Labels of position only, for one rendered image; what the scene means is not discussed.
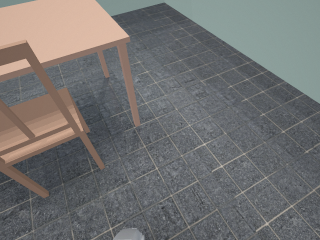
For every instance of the chair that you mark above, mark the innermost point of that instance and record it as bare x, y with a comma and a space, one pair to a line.
37, 125

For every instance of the robot left thigh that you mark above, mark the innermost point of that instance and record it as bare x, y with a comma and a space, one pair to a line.
129, 234

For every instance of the table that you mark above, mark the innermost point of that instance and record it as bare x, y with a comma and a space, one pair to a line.
62, 30

